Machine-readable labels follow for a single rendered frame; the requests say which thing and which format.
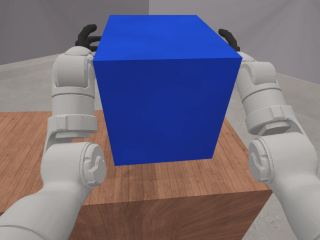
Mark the robot right hand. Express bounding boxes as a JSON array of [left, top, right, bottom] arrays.
[[218, 28, 240, 52]]

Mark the carton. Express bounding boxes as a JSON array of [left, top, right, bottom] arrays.
[[92, 15, 243, 166]]

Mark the pedestal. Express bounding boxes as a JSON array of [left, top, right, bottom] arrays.
[[0, 110, 273, 240]]

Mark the robot left hand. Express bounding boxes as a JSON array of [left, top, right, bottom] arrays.
[[75, 24, 102, 57]]

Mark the left robot forearm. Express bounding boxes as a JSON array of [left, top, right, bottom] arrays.
[[40, 46, 98, 181]]

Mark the right robot upper arm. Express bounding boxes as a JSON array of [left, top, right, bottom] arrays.
[[248, 132, 320, 240]]

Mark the left robot upper arm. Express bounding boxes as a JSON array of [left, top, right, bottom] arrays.
[[0, 141, 107, 240]]

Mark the right robot forearm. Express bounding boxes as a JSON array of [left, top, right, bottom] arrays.
[[234, 51, 319, 172]]

